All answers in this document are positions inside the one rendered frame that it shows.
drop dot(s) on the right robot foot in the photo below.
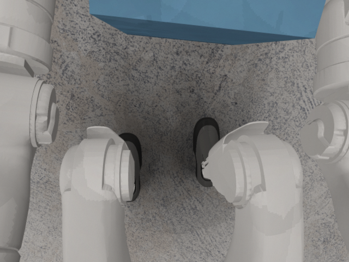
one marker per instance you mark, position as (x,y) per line
(206,135)

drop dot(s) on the carton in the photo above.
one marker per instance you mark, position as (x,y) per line
(230,22)

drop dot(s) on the left robot upper arm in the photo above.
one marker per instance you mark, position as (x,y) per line
(29,117)

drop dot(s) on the left robot forearm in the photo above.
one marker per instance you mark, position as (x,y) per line
(25,31)

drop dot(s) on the robot right shin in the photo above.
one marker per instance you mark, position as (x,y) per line
(210,171)

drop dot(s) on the right robot forearm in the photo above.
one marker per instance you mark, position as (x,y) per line
(332,51)

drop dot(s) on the right robot upper arm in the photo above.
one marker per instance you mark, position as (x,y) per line
(325,138)

